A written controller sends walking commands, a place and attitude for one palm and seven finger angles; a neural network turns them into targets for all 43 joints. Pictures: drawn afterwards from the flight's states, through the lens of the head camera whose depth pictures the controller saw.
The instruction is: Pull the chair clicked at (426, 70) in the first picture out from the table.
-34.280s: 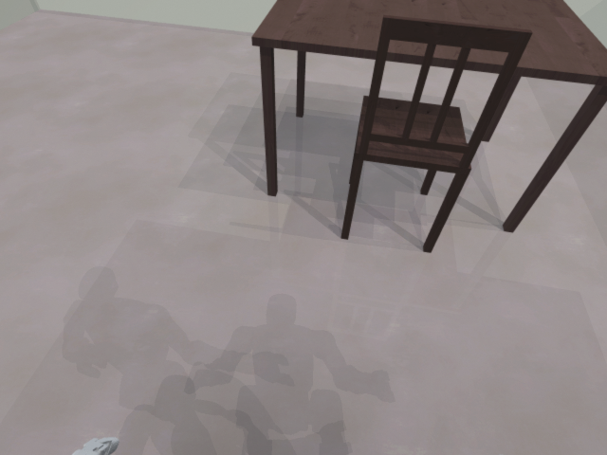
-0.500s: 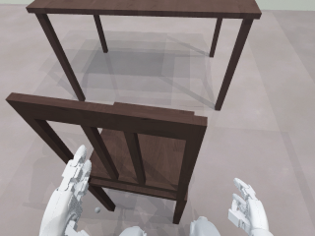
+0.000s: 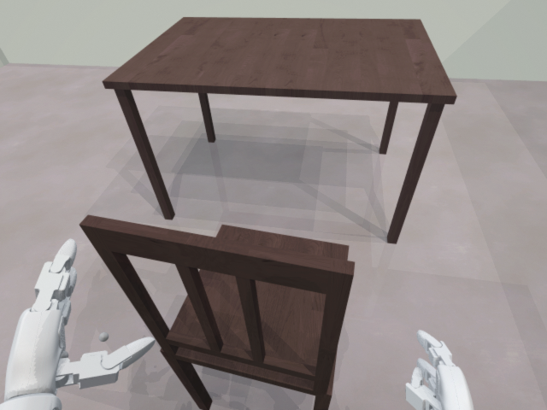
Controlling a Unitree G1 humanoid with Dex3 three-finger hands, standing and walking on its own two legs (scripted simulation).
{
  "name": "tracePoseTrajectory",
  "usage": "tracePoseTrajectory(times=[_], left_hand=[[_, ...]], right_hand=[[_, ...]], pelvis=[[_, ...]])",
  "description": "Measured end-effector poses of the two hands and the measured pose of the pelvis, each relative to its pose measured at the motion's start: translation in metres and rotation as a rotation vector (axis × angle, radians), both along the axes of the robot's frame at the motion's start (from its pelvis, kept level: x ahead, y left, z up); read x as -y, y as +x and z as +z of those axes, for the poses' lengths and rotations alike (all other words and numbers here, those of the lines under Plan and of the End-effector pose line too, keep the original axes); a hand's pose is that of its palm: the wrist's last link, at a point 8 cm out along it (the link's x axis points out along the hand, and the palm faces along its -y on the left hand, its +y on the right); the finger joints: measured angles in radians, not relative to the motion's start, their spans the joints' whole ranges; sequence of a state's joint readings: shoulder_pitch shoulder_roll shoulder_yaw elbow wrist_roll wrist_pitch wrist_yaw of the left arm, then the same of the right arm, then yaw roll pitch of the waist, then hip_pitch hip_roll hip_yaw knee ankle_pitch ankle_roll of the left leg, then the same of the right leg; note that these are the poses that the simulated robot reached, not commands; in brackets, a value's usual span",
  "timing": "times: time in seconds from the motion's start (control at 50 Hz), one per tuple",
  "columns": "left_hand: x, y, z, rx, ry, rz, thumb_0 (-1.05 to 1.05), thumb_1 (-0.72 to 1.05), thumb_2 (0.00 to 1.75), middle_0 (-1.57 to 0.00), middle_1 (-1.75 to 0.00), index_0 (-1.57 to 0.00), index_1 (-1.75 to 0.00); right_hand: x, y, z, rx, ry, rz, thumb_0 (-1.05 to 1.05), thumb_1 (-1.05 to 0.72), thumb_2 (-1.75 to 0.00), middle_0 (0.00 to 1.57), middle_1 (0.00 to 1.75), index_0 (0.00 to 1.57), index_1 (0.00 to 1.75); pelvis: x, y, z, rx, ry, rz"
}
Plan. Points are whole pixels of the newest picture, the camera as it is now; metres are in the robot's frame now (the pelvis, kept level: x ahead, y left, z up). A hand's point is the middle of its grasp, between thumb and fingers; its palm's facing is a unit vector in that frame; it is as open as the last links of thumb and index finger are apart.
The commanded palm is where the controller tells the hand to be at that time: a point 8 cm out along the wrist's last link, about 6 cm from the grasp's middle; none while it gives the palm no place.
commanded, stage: draw the hand back to the body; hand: left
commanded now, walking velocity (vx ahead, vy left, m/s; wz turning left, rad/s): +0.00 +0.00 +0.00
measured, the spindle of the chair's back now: (203, 311) +0.29 +0.17 -0.05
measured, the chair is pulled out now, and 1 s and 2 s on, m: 0.61 0.61 0.61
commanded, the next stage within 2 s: step back with the hand held close in 0.68 s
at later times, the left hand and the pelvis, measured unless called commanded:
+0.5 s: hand (59, 277) +0.20 +0.26 +0.18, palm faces +0.48 -0.76 -0.43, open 7.7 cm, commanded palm +0.15 +0.30 +0.20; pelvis +0.01 +0.00 +0.02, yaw -1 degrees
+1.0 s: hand (64, 260) +0.22 +0.27 +0.18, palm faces +0.45 -0.78 -0.44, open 7.4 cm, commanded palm +0.16 +0.30 +0.20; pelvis +0.00 +0.01 +0.02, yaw -3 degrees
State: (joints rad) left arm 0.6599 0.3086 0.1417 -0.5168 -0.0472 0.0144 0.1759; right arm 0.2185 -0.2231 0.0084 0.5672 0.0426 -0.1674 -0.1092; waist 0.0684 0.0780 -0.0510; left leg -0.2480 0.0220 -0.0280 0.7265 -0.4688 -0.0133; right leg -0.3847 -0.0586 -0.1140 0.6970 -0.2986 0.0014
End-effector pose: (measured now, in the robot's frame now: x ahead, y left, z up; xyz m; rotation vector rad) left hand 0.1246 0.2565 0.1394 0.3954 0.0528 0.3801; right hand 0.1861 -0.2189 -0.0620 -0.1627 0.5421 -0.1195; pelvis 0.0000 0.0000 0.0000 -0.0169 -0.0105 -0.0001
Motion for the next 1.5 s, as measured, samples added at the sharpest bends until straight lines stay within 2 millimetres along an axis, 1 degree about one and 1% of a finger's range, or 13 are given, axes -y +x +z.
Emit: tracePoseTrajectory(times=[0.16, 0.36, 0.46, 0.58, 0.82, 0.92, 1.0, 1.08, 1.16, 1.24, 1.3, 1.42, 1.5], left_hand=[[-0.017, 0.011, 0.030, 0.067, 0.067, 0.044, 0.00, 0.34, 0.62, -0.13, -0.18, -0.13, -0.18], [-0.041, 0.023, 0.068, 0.173, 0.158, 0.108, 0.00, 0.69, 0.80, -0.18, -0.25, -0.19, -0.26], [-0.043, 0.029, 0.062, 0.155, 0.134, 0.108, 0.01, 0.81, 0.85, -0.19, -0.28, -0.20, -0.28], [-0.038, 0.031, 0.053, 0.117, 0.109, 0.075, 0.01, 0.87, 0.88, -0.20, -0.29, -0.21, -0.29], [-0.046, 0.031, 0.060, 0.153, 0.114, 0.092, 0.01, 0.89, 0.90, -0.21, -0.30, -0.21, -0.30], [-0.054, 0.042, 0.068, 0.204, 0.136, 0.083, 0.01, 0.89, 0.90, -0.21, -0.30, -0.21, -0.30], [-0.048, 0.052, 0.059, 0.148, 0.136, 0.043, 0.01, 0.89, 0.90, -0.20, -0.30, -0.21, -0.30], [-0.038, 0.052, 0.052, 0.084, 0.151, -0.021, 0.01, 0.89, 0.90, -0.21, -0.30, -0.21, -0.30], [-0.037, 0.042, 0.057, 0.079, 0.194, -0.042, 0.01, 0.89, 0.90, -0.21, -0.30, -0.22, -0.30], [-0.043, 0.028, 0.063, 0.106, 0.226, -0.008, 0.01, 0.89, 0.90, -0.21, -0.30, -0.22, -0.30], [-0.046, 0.018, 0.062, 0.123, 0.219, 0.022, 0.01, 0.89, 0.90, -0.21, -0.30, -0.22, -0.30], [-0.043, 0.001, 0.056, 0.148, 0.188, 0.033, 0.01, 0.89, 0.90, -0.21, -0.30, -0.22, -0.30], [-0.042, -0.007, 0.057, 0.175, 0.196, 0.025, 0.01, 0.89, 0.90, -0.21, -0.30, -0.22, -0.30]], right_hand=[[-0.003, 0.011, 0.007, -0.008, 0.016, 0.026, 0.01, -0.91, -0.90, 0.20, 0.30, 0.20, 0.30], [0.006, 0.007, 0.002, -0.077, -0.001, 0.022, 0.01, -0.91, -0.90, 0.20, 0.30, 0.20, 0.30], [0.010, 0.003, 0.000, -0.107, 0.000, 0.001, 0.02, -0.91, -0.90, 0.20, 0.30, 0.20, 0.30], [0.011, -0.001, 0.000, -0.121, -0.009, -0.011, 0.02, -0.91, -0.90, 0.20, 0.30, 0.20, 0.30], [-0.003, 0.006, 0.003, -0.101, 0.003, 0.018, 0.02, -0.91, -0.90, 0.20, 0.30, 0.20, 0.30], [-0.007, 0.006, 0.005, -0.112, 0.006, 0.011, 0.01, -0.91, -0.90, 0.20, 0.30, 0.20, 0.30], [-0.004, -0.002, 0.005, -0.121, 0.014, -0.037, 0.01, -0.91, -0.90, 0.20, 0.30, 0.20, 0.30], [0.003, -0.016, 0.002, -0.142, 0.018, -0.093, 0.01, -0.91, -0.90, 0.20, 0.30, 0.20, 0.30], [0.010, -0.034, -0.005, -0.176, 0.013, -0.130, 0.01, -0.91, -0.90, 0.20, 0.30, 0.20, 0.30], [0.015, -0.050, -0.011, -0.206, 0.006, -0.142, 0.01, -0.91, -0.90, 0.20, 0.30, 0.20, 0.30], [0.017, -0.061, -0.014, -0.214, -0.003, -0.140, 0.01, -0.91, -0.90, 0.20, 0.30, 0.20, 0.30], [0.020, -0.078, -0.011, -0.198, -0.026, -0.129, 0.02, -0.91, -0.90, 0.20, 0.30, 0.20, 0.30], [0.020, -0.086, -0.007, -0.178, -0.034, -0.121, 0.01, -0.91, -0.90, 0.20, 0.30, 0.20, 0.30]], pelvis=[[0.003, 0.006, 0.011, 0.023, 0.001, -0.006], [0.003, 0.011, 0.019, 0.036, 0.001, -0.008], [0.001, 0.012, 0.021, 0.032, 0.002, -0.014], [-0.001, 0.014, 0.021, 0.034, 0.002, -0.018], [-0.006, 0.014, 0.022, 0.042, 0.002, -0.018], [-0.007, 0.008, 0.022, 0.028, 0.005, -0.041], [-0.010, 0.004, 0.022, 0.008, 0.013, -0.055], [-0.012, -0.001, 0.021, -0.007, 0.020, -0.059], [-0.011, -0.007, 0.019, -0.013, 0.025, -0.056], [-0.009, -0.015, 0.017, -0.015, 0.025, -0.052], [-0.009, -0.023, 0.015, -0.016, 0.026, -0.051], [-0.008, -0.039, 0.013, -0.017, 0.029, -0.050], [-0.007, -0.047, 0.011, -0.018, 0.026, -0.047]])
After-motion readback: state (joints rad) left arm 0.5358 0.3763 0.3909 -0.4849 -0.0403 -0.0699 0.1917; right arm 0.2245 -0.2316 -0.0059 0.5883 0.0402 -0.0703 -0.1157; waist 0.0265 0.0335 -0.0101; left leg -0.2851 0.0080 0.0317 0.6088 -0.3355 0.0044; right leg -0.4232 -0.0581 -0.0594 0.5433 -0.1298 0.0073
